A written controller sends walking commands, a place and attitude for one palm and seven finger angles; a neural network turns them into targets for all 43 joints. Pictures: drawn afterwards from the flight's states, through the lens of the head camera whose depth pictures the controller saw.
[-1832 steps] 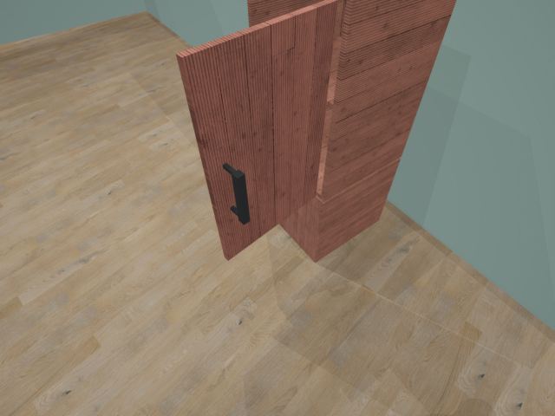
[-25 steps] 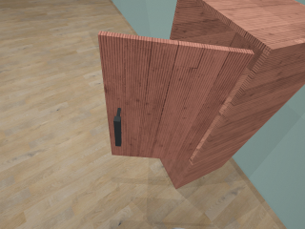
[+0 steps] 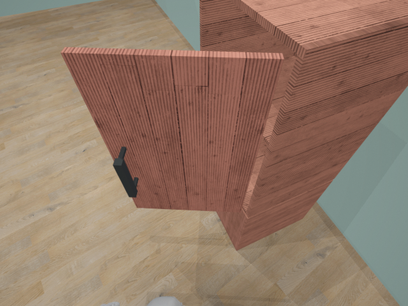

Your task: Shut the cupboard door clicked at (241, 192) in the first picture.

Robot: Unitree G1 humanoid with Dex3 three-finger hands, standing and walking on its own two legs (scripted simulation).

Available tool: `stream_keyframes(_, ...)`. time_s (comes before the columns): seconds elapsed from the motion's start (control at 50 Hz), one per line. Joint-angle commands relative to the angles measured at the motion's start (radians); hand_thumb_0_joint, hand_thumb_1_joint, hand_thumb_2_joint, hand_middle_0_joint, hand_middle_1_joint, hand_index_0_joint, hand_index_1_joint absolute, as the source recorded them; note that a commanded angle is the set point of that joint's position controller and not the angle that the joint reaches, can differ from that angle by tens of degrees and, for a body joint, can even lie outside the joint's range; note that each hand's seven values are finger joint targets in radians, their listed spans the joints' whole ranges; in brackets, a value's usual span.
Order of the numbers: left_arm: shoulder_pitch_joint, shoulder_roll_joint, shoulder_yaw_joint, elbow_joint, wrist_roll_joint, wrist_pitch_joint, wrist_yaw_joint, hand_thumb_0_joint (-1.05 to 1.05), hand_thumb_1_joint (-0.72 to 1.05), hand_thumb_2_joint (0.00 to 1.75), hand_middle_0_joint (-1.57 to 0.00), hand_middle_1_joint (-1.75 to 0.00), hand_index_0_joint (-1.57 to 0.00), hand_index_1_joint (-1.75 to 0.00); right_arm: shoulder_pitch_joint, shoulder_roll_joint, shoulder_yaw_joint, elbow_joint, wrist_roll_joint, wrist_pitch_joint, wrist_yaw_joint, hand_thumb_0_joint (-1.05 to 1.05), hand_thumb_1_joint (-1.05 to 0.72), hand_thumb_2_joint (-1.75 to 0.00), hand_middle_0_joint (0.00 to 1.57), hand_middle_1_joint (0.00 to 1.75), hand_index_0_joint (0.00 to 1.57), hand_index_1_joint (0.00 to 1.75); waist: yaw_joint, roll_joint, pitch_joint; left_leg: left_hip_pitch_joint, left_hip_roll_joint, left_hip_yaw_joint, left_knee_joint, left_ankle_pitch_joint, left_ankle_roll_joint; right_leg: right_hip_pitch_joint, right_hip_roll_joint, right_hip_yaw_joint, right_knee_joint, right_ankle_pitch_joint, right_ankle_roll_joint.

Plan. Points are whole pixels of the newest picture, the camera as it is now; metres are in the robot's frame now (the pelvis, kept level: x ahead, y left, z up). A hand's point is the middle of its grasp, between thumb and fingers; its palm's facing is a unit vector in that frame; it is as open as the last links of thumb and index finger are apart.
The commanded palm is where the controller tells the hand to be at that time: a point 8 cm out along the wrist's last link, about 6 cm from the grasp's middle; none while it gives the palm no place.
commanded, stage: come to a stop and stand still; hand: left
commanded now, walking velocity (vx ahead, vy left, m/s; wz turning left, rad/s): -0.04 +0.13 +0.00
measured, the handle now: (128, 173) +0.43 +0.23 -0.07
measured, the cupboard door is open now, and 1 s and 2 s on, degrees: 63 63 63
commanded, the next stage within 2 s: look again from close up in 1.06 s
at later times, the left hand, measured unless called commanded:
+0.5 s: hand out of the picture -0.05 +0.22 -0.18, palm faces +0.06 -0.98 -0.18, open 7.4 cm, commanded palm none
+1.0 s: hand out of the picture -0.11 +0.18 -0.17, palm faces +0.05 -0.99 -0.14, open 7.4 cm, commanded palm none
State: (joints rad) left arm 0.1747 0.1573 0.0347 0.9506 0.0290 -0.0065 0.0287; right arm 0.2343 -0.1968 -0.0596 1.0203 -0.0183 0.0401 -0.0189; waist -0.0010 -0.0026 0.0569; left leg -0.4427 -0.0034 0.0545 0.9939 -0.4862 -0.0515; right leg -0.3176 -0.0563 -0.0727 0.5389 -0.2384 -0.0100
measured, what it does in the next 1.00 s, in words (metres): steps on the spot: left foot, then right foot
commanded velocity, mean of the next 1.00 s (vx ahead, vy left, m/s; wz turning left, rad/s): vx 0.00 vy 0.01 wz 0.00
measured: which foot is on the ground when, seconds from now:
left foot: up 0.00-0.16, down 0.18-1.00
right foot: down 0.00-0.18, up 0.20-0.50, down 0.52-1.00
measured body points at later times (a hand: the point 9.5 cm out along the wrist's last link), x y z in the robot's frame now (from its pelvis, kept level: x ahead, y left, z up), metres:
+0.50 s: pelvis -0.05 +0.05 +0.00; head -0.03 +0.06 +0.45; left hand -0.05 +0.27 -0.16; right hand +0.02 -0.18 -0.14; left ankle -0.01 +0.11 -0.74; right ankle -0.11 -0.08 -0.73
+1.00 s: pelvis -0.08 +0.03 +0.01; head -0.07 +0.04 +0.46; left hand -0.11 +0.24 -0.16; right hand -0.12 -0.17 -0.15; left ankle -0.01 +0.11 -0.74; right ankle -0.11 -0.08 -0.74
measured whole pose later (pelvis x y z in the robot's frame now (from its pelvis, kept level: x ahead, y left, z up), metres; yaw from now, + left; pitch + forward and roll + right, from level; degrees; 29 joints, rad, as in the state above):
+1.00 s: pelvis -0.08 +0.03 +0.01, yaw +0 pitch -1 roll +0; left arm 0.36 0.11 0.00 1.12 0.01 0.00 0.04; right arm 0.34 -0.10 -0.01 1.16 -0.02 0.01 -0.03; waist -0.01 -0.02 0.01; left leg -0.26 -0.04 0.08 0.36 -0.09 0.06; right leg -0.12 0.00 -0.03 0.43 -0.29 -0.01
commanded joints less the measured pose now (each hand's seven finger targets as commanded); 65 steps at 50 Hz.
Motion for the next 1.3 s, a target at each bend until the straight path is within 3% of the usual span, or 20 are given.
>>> stream_keyframes(0.0, 0.108, 0.219, 0.059, -0.023, 0.006, 0.002, 0.028, 0.0, 0.9, 0.9, -0.2, -0.3, -0.2, -0.3, 0.007, -0.025, 0.001, -0.08, 0.003, -0.001, 0.01, 0.0, -0.9, -0.9, 0.2, 0.3, 0.2, 0.3, 0.043, -0.147, -0.103, -0.026, 0.02, -0.049, -0.051, 0.02, 0.002, 0.144, -0.312, 0.252, -0.148, 0.552, -0.204)
stream_keyframes(0.06, 0.073, 0.226, 0.062, -0.039, 0.008, 0.011, 0.023, 0.0, 0.9, 0.9, -0.2, -0.3, -0.2, -0.3, 0.017, -0.017, 0.0, -0.09, 0.008, -0.006, 0.014, 0.0, -0.9, -0.9, 0.2, 0.3, 0.2, 0.3, 0.026, -0.161, -0.101, 0.083, 0.012, -0.03, -0.221, 0.059, 0.014, 0.065, -0.295, 0.251, -0.151, 0.373, -0.187)
stream_keyframes(0.12, 0.04, 0.203, 0.058, -0.046, -0.002, 0.027, 0.016, 0.0, 0.9, 0.9, -0.2, -0.3, -0.2, -0.3, 0.122, -0.017, 0.0, -0.055, 0.009, -0.02, 0.012, 0.0, -0.9, -0.9, 0.2, 0.3, 0.2, 0.3, -0.024, -0.116, -0.107, 0.342, -0.007, 0.016, -0.533, 0.263, 0.032, -0.087, -0.184, 0.177, -0.077, 0.072, -0.094)
stream_keyframes(0.14, 0.052, 0.153, 0.046, -0.057, -0.004, 0.036, 0.014, 0.0, 0.9, 0.9, -0.2, -0.3, -0.2, -0.3, 0.139, -0.065, -0.007, -0.056, 0.007, -0.027, 0.008, 0.0, -0.9, -0.9, 0.2, 0.3, 0.2, 0.3, -0.031, 0.036, -0.113, 0.389, 0.096, -0.093, -0.634, 0.246, 0.059, -0.147, -0.098, 0.115, 0.047, -0.084, -0.048)
stream_keyframes(0.16, 0.061, 0.089, 0.035, -0.072, -0.01, 0.043, 0.01, 0.0, 0.9, 0.9, -0.2, -0.3, -0.2, -0.3, 0.108, -0.138, -0.019, -0.085, -0.005, -0.029, 0.005, 0.0, -0.9, -0.9, 0.2, 0.3, 0.2, 0.3, -0.021, 0.312, -0.065, 0.29, 0.295, -0.341, -0.74, 0.324, 0.153, -0.211, 0.017, 0.003, 0.211, -0.299, 0.021)
stream_keyframes(0.18, 0.034, 0.102, 0.034, -0.071, -0.008, 0.048, 0.015, 0.0, 0.9, 0.9, -0.2, -0.3, -0.2, -0.3, 0.067, -0.148, -0.015, -0.106, -0.01, -0.021, 0.002, 0.0, -0.9, -0.9, 0.2, 0.3, 0.2, 0.3, -0.027, 0.265, -0.026, 0.134, 0.343, -0.372, -0.766, 0.373, 0.242, -0.152, 0.024, 0.056, 0.362, -0.334, 0.014)
stream_keyframes(0.26, 0.128, 0.086, 0.036, 0.006, 0.002, 0.049, 0.004, 0.0, 0.9, 0.9, -0.2, -0.3, -0.2, -0.3, -0.079, -0.076, 0.015, -0.133, -0.009, -0.036, -0.01, 0.0, -0.9, -0.9, 0.2, 0.3, 0.2, 0.3, 0.046, 0.111, -0.021, 0.067, 0.224, -0.214, -0.757, 0.328, 0.23, -0.084, 0.013, 0.096, 0.521, -0.171, 0.01)
stream_keyframes(0.38, 0.128, 0.055, 0.012, 0.023, -0.001, 0.035, 0.004, 0.0, 0.9, 0.9, -0.2, -0.3, -0.2, -0.3, 0.033, -0.077, 0.01, -0.077, -0.008, -0.042, -0.016, 0.0, -0.9, -0.9, 0.2, 0.3, 0.2, 0.3, -0.005, 0.096, -0.079, 0.287, 0.233, -0.262, -0.758, 0.36, 0.247, -0.038, 0.004, 0.05, 0.193, -0.244, 0.022)
stream_keyframes(0.46, 0.214, 0.056, 0.002, 0.073, -0.006, 0.014, 0.011, 0.0, 0.9, 0.9, -0.2, -0.3, -0.2, -0.3, 0.053, -0.069, 0.015, -0.041, 0.004, -0.046, -0.012, 0.0, -0.9, -0.9, 0.2, 0.3, 0.2, 0.3, 0.023, 0.036, -0.109, 0.263, 0.178, -0.226, -0.691, 0.376, 0.181, 0.158, 0.005, 0.062, -0.178, -0.035, 0.011)
stream_keyframes(0.52, 0.216, 0.104, -0.003, 0.093, -0.009, -0.002, 0.014, 0.0, 0.9, 0.9, -0.2, -0.3, -0.2, -0.3, 0.042, -0.025, 0.025, -0.031, 0.013, -0.05, -0.004, 0.0, -0.9, -0.9, 0.2, 0.3, 0.2, 0.3, -0.002, -0.059, -0.072, 0.25, 0.062, -0.106, -0.626, 0.313, 0.08, 0.126, -0.137, 0.205, -0.236, 0.043, -0.062)
stream_keyframes(0.54, 0.2, 0.107, -0.005, 0.092, -0.01, -0.001, 0.013, 0.0, 0.9, 0.9, -0.2, -0.3, -0.2, -0.3, 0.048, -0.02, 0.027, -0.019, 0.01, -0.05, 0.0, 0.0, -0.9, -0.9, 0.2, 0.3, 0.2, 0.3, -0.008, -0.014, -0.059, 0.287, 0.059, -0.113, -0.636, 0.347, 0.077, 0.093, -0.129, 0.186, -0.22, 0.053, -0.063)
stream_keyframes(0.56, 0.191, 0.087, -0.007, 0.098, -0.011, -0.011, 0.014, 0.0, 0.9, 0.9, -0.2, -0.3, -0.2, -0.3, 0.052, -0.025, 0.024, -0.004, 0.005, -0.048, -0.002, 0.0, -0.9, -0.9, 0.2, 0.3, 0.2, 0.3, -0.013, -0.114, -0.063, 0.304, 0.077, -0.108, -0.619, 0.404, 0.084, 0.089, -0.091, 0.176, -0.208, 0.096, -0.048)
stream_keyframes(0.58, 0.183, 0.072, -0.012, 0.101, -0.013, -0.013, 0.015, 0.0, 0.9, 0.9, -0.2, -0.3, -0.2, -0.3, 0.064, -0.04, 0.024, 0.008, 0.006, -0.049, -0.004, 0.0, -0.9, -0.9, 0.2, 0.3, 0.2, 0.3, -0.014, -0.125, -0.059, 0.313, 0.087, -0.11, -0.624, 0.411, 0.087, 0.089, -0.084, 0.16, -0.205, 0.086, -0.04)
stream_keyframes(0.72, 0.235, 0.052, -0.02, 0.135, -0.014, 0.005, 0.014, 0.0, 0.9, 0.9, -0.2, -0.3, -0.2, -0.3, 0.087, -0.034, 0.037, 0.067, 0.004, -0.037, -0.007, 0.0, -0.9, -0.9, 0.2, 0.3, 0.2, 0.3, 0.003, 0.031, 0.08, 0.22, 0.099, -0.168, -0.751, 0.135, 0.09, 0.033, -0.036, 0.133, -0.212, -0.125, -0.031)
stream_keyframes(1.12, 0.308, 0.007, -0.026, 0.178, -0.016, -0.011, 0.018, 0.0, 0.9, 0.9, -0.2, -0.3, -0.2, -0.3, 0.155, 0.024, 0.04, 0.112, 0.007, -0.044, -0.015, 0.0, -0.9, -0.9, 0.2, 0.3, 0.2, 0.3, -0.001, -0.014, 0.039, 0.26, 0.097, -0.137, -0.705, 0.228, 0.085, 0.023, -0.038, 0.145, -0.228, -0.095, -0.037)
stream_keyframes(1.14, 0.228, 0.196, -0.046, 0.076, -0.001, -0.032, 0.015, 0.0, 0.9, 0.9, -0.2, -0.3, -0.2, -0.3, 0.064, -0.101, 0.027, -0.034, -0.012, -0.051, 0.004, 0.0, -0.9, -0.9, 0.2, 0.3, 0.2, 0.3, -0.033, 0.076, 0.156, 0.183, 0.035, -0.14, -0.636, 0.287, 0.083, -0.038, -0.011, 0.116, -0.201, -0.096, -0.06)
stream_keyframes(1.16, 0.24, 0.129, -0.014, 0.08, -0.002, -0.029, 0.023, 0.0, 0.9, 0.9, -0.2, -0.3, -0.2, -0.3, 0.053, -0.077, 0.003, -0.032, -0.006, -0.066, -0.006, 0.0, -0.9, -0.9, 0.2, 0.3, 0.2, 0.3, 0.0, 0.04, 0.04, 0.17, 0.086, -0.162, -0.574, 0.156, 0.088, -0.035, -0.048, 0.161, -0.173, -0.197, -0.058)
stream_keyframes(1.2, 0.258, 0.094, -0.022, 0.087, -0.003, -0.034, 0.025, 0.0, 0.9, 0.9, -0.2, -0.3, -0.2, -0.3, 0.091, -0.037, 0.004, -0.023, -0.002, -0.063, -0.011, 0.0, -0.9, -0.9, 0.2, 0.3, 0.2, 0.3, -0.022, -0.021, -0.041, 0.197, 0.066, -0.139, -0.487, 0.22, 0.086, -0.021, -0.087, 0.203, -0.218, -0.179, -0.072)
stream_keyframes(1.24, 0.237, 0.09, -0.021, 0.064, -0.004, -0.035, 0.029, 0.0, 0.9, 0.9, -0.2, -0.3, -0.2, -0.3, 0.116, -0.015, 0.012, -0.026, -0.004, -0.057, -0.006, 0.0, -0.9, -0.9, 0.2, 0.3, 0.2, 0.3, -0.033, -0.099, -0.044, 0.2, 0.051, -0.099, -0.432, 0.264, 0.083, -0.034, -0.117, 0.237, -0.243, -0.149, -0.086)
stream_keyframes(1.28, 0.206, 0.106, -0.008, 0.049, -0.007, -0.037, 0.031, 0.0, 0.9, 0.9, -0.2, -0.3, -0.2, -0.3, 0.104, -0.027, 0.007, -0.036, -0.001, -0.058, -0.004, 0.0, -0.9, -0.9, 0.2, 0.3, 0.2, 0.3, -0.036, -0.078, 0.006, 0.183, 0.055, -0.098, -0.437, 0.292, 0.084, -0.055, -0.11, 0.226, -0.229, -0.128, -0.092)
